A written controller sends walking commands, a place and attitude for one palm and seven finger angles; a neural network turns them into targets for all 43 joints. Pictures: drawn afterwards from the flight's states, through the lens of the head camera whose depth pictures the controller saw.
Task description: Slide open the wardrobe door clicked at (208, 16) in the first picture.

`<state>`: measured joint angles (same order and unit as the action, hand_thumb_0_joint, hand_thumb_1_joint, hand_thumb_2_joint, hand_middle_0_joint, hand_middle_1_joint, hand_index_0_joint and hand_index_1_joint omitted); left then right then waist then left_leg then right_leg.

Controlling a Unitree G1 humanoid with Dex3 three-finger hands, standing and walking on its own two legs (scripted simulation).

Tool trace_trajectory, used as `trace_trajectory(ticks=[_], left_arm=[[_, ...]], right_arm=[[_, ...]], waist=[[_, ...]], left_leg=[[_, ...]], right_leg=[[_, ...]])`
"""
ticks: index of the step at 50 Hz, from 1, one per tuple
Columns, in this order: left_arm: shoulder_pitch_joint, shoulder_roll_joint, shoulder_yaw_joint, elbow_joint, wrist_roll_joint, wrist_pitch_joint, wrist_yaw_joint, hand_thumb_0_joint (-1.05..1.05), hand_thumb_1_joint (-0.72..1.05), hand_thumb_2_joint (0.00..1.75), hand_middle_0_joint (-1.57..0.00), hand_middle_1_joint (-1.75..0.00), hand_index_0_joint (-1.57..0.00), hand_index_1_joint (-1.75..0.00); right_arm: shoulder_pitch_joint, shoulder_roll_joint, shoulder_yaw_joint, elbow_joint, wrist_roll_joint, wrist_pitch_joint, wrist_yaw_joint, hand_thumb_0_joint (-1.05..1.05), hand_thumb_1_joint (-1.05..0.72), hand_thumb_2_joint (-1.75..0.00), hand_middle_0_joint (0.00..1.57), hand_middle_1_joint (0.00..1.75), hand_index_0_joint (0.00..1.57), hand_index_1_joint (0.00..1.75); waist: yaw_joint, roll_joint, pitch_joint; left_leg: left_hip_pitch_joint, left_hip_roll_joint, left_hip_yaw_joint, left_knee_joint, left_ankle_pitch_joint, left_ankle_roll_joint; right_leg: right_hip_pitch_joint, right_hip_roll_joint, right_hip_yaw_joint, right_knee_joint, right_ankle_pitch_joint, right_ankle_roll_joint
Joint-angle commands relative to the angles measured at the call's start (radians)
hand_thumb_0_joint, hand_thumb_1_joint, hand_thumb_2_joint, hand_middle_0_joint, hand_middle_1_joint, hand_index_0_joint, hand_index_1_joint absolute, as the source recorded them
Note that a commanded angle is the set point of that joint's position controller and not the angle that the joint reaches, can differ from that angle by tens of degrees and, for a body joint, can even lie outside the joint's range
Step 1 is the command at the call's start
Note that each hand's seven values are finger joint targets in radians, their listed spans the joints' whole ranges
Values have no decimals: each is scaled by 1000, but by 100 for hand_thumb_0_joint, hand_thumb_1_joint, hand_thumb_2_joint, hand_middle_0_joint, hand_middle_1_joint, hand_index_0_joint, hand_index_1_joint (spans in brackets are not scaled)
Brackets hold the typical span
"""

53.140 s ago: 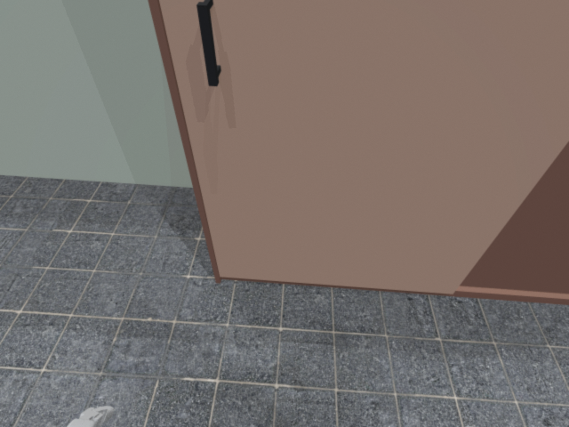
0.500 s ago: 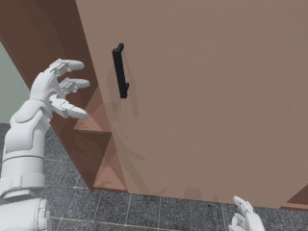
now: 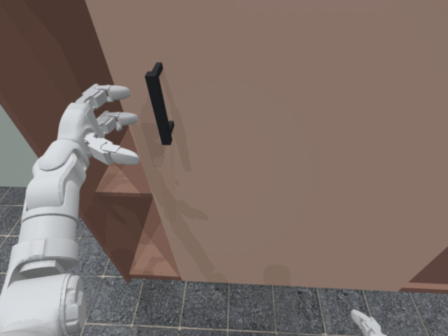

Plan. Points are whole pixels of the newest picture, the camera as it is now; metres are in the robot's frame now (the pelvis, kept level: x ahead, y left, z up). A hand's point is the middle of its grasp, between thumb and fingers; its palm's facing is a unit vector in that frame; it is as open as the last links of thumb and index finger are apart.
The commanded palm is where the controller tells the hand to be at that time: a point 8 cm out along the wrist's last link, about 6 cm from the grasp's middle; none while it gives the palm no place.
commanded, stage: move the hooked fingers beside the handle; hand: left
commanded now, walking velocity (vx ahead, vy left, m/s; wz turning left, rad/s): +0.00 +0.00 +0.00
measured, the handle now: (162, 105) +0.48 +0.14 +0.20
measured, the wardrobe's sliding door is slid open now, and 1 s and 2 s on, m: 0.25 0.25 0.25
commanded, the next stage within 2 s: none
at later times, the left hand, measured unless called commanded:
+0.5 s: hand (112, 125) +0.39 +0.20 +0.21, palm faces +0.02 -1.00 +0.00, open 14.0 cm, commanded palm +0.37 +0.25 +0.20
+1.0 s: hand (112, 130) +0.40 +0.21 +0.20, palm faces +0.04 -1.00 -0.01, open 14.0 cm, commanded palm +0.38 +0.26 +0.20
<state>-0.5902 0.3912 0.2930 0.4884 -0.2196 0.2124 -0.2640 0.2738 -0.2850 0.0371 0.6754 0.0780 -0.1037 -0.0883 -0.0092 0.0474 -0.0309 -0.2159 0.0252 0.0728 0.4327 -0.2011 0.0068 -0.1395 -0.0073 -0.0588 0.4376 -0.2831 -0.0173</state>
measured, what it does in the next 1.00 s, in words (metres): stands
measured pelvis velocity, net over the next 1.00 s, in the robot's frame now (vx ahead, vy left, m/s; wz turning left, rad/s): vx -0.01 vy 0.00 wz -0.01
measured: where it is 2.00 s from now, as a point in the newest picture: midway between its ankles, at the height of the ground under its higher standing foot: outside the picture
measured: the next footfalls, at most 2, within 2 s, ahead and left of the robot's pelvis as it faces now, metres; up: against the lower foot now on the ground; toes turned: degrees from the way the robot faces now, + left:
none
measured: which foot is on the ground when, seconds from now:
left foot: down 0.00-1.00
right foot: down 0.00-1.00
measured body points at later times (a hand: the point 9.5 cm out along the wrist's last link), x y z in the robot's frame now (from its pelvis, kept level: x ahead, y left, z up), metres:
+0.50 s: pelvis +0.00 +0.00 +0.00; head -0.03 -0.01 +0.45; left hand +0.38 +0.26 +0.22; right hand +0.13 -0.25 -0.10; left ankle +0.02 +0.12 -0.74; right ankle -0.03 -0.10 -0.74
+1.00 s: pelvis -0.01 +0.00 +0.00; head -0.01 -0.01 +0.45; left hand +0.39 +0.27 +0.20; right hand +0.11 -0.25 -0.10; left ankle +0.02 +0.12 -0.74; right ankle -0.03 -0.10 -0.74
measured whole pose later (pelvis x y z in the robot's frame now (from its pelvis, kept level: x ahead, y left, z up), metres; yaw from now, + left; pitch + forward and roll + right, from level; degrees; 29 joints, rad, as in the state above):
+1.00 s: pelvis -0.01 +0.00 +0.00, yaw -1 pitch +0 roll +0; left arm -0.62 0.41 0.32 0.59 -0.20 0.13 -0.25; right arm 0.31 -0.28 0.04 0.66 0.07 -0.08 -0.09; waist -0.02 0.04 -0.03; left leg -0.23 0.03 0.08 0.43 -0.19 0.01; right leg -0.16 0.00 -0.05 0.43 -0.26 -0.01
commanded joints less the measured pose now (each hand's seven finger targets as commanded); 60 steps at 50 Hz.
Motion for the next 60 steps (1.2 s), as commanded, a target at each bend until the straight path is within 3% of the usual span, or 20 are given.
trace_trajectory(ticks=[1, 3, 7, 9, 13, 18, 23, 24, 28, 29, 32, 36, 40, 42, 47, 49, 52, 56, 58, 60], left_arm=[[-553, 276, 87, -211, -16, -101, 27, 0, -50, 30, -30, -120, -30, -120], [-519, 304, 108, -131, 3, -89, 42, 0, -50, 30, -30, -120, -30, -120], [-499, 255, 59, -79, 19, -68, 41, 0, -50, 30, -30, -120, -30, -120], [-488, 270, 74, -78, 10, -79, 30, 0, -50, 30, -30, -120, -30, -120], [-555, 236, 36, -167, -5, -123, 8, 0, -50, 30, -30, -120, -30, -120], [-497, 293, 104, -218, -15, -135, 8, 0, -50, 30, -30, -120, -30, -120], [-457, 188, 11, -74, -7, -58, 11, 0, -50, 30, -30, -120, -30, -120], [-450, 208, 25, -56, -6, -46, 15, 0, -50, 30, -30, -120, -30, -120], [-570, 247, 32, -152, -1, -89, 28, 0, -50, 30, -30, -120, -30, -120], [-637, 239, 21, -216, -2, -114, 31, 0, -50, 30, -30, -120, -30, -120], [-700, 214, 6, -308, -9, -172, 41, 0, -50, 30, -30, -120, -30, -120], [-572, 254, 66, -80, -11, -130, 42, 0, -50, 30, -30, -120, -30, -120], [-472, 274, 66, 138, 19, -42, 37, 0, -50, 30, -30, -120, -30, -120], [-482, 258, 52, 97, 24, -49, 32, 0, -50, 30, -30, -120, -30, -120], [-643, 290, 77, -271, -12, -202, 6, 0, -50, 30, -30, -120, -30, -120], [-636, 309, 98, -313, -24, -225, 2, 0, -50, 30, -30, -120, -30, -120], [-548, 227, 48, -229, -23, -171, -2, 0, -50, 30, -30, -120, -30, -120], [-432, 174, 0, 6, -8, -27, 2, 0, -50, 30, -30, -120, -30, -120], [-410, 195, 17, 19, 0, -5, 13, 0, -50, 30, -30, -120, -30, -120], [-480, 213, 27, -91, -1, -32, 26, 0, -50, 30, -30, -120, -30, -120]], right_arm=[[-96, -123, -37, -131, -5, -47, -11, 0, -90, -90, 20, 30, 20, 30], [-83, -130, -40, -122, -5, -37, -11, 0, -90, -90, 20, 30, 20, 30], [-89, -121, -37, -135, -1, -23, -6, 0, -90, -90, 20, 30, 20, 30], [-86, -126, -42, -144, -2, -19, -6, 0, -90, -90, 20, 30, 20, 30], [-92, -122, -41, -161, -2, -27, -8, 0, -90, -90, 20, 30, 20, 30], [-96, -126, -42, -159, -6, -33, -3, 0, -90, -90, 20, 30, 20, 30], [-101, -126, -39, -141, 7, -19, -6, 0, -90, -90, 20, 30, 20, 30], [-98, -130, -39, -142, 6, -18, -7, 0, -90, -90, 20, 30, 20, 30], [-101, -128, -39, -152, 1, -19, -15, 0, -90, -90, 20, 30, 20, 30], [-106, -122, -38, -155, -1, -26, -14, 0, -90, -90, 20, 30, 20, 30], [-105, -113, -33, -155, -8, -47, -13, 0, -90, -90, 20, 30, 20, 30], [-90, -121, -30, -116, -7, -41, -18, 0, -90, -90, 20, 30, 20, 30], [-69, -135, -30, -109, -1, -9, -15, 0, -90, -90, 20, 30, 20, 30], [-65, -131, -36, -133, -3, -6, -10, 0, -90, -90, 20, 30, 20, 30], [-81, -121, -45, -182, -9, -33, -3, 0, -90, -90, 20, 30, 20, 30], [-82, -122, -44, -172, -10, -43, -7, 0, -90, -90, 20, 30, 20, 30], [-89, -120, -40, -149, -4, -49, -6, 0, -90, -90, 20, 30, 20, 30], [-79, -134, -39, -121, 6, -24, -8, 0, -90, -90, 20, 30, 20, 30], [-75, -140, -42, -130, 5, -15, -6, 0, -90, -90, 20, 30, 20, 30], [-87, -132, -45, -152, 2, -15, -4, 0, -90, -90, 20, 30, 20, 30]], waist=[[-4, -47, -264], [5, -63, -232], [7, -6, -222], [7, -47, -243], [-5, -39, -300], [19, -33, -325], [-9, -61, -133], [-4, -58, -131], [-15, -38, -223], [-20, 17, -270], [-25, 59, -368], [-8, -64, -239], [4, -71, -128], [6, -58, -166], [2, -1, -404], [-3, 16, -403], [-5, 28, -296], [-9, -43, -90], [3, -61, -113], [1, -52, -208]], left_leg=[[197, -12, -56, -11, 213, 43], [162, -9, -53, -17, 180, 43], [150, -15, -49, -17, 173, 40], [151, -12, -48, -13, 189, 44], [197, -11, -51, -4, 222, 47], [212, -11, -52, -6, 266, 45], [132, -9, -50, -30, 118, 44], [120, -9, -57, -33, 96, 43], [163, -9, -63, -20, 113, 45], [203, -10, -68, -18, 138, 43], [301, -8, -86, -8, 207, 34], [179, -7, -73, -32, 131, 40], [67, -11, -55, -44, 57, 37], [83, -11, -54, -33, 95, 39], [245, -11, -60, 0, 262, 42], [276, -5, -66, 2, 281, 43], [244, -5, -66, -13, 241, 37], [102, -7, -62, -45, 81, 36], [99, -9, -61, -38, 88, 38], [144, -8, -66, -24, 132, 39]], right_leg=[[-32, 8, 39, -55, 359, -6], [-39, 7, 38, -62, 317, -5], [-45, 2, 42, -59, 319, -9], [-26, 4, 43, -57, 348, -8], [-18, 9, 42, -48, 374, -9], [17, 10, 41, -44, 414, -11], [-96, 12, 33, -81, 259, -5], [-105, 11, 37, -83, 231, -4], [-83, 10, 44, -77, 225, -9], [-73, 10, 46, -74, 245, -13], [-61, 17, 41, -64, 286, -18], [-58, 17, 37, -80, 251, -11], [-91, 3, 41, -92, 197, -3], [-76, 3, 41, -80, 237, -8], [17, 15, 50, -43, 398, -15], [4, 21, 49, -48, 396, -14], [-46, 22, 36, -61, 345, -15], [-128, 17, 26, -93, 208, -7], [-116, 16, 25, -90, 205, -9], [-89, 13, 31, -74, 242, -11]])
